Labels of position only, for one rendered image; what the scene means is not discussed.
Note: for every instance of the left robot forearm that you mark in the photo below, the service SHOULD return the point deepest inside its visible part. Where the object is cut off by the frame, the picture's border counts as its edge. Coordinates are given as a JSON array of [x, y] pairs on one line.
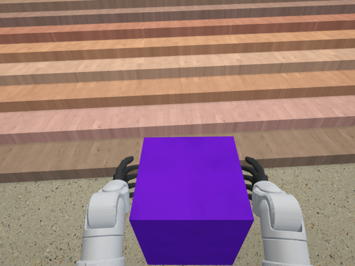
[[104, 226]]

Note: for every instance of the carton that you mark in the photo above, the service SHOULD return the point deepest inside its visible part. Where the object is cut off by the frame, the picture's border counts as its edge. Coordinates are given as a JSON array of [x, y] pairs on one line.
[[190, 203]]

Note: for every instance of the right robot forearm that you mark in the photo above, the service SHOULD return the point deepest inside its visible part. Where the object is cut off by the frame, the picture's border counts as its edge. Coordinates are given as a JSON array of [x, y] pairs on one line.
[[282, 226]]

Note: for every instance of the left robot hand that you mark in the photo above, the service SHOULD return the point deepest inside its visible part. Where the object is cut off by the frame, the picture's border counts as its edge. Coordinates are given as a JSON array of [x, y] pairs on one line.
[[122, 171]]

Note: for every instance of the right robot hand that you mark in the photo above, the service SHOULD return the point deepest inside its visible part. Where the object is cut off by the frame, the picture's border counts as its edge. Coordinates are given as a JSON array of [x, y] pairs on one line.
[[257, 171]]

